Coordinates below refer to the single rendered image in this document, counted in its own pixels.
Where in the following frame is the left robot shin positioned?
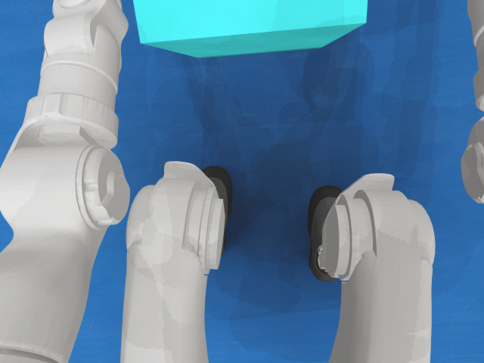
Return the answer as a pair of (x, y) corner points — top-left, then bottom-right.
(126, 161), (219, 251)

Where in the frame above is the robot right forearm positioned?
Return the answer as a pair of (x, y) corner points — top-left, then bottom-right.
(467, 0), (484, 112)

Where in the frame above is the robot right upper arm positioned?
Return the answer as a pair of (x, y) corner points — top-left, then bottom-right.
(461, 116), (484, 203)

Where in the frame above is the robot left forearm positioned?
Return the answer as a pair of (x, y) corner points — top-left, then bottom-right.
(0, 0), (129, 216)

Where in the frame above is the carton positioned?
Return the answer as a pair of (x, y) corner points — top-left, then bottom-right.
(133, 0), (368, 58)

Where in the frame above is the robot left upper arm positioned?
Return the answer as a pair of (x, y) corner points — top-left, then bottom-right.
(0, 144), (130, 363)

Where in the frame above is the left robot thigh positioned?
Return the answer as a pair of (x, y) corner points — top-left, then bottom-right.
(120, 178), (225, 363)

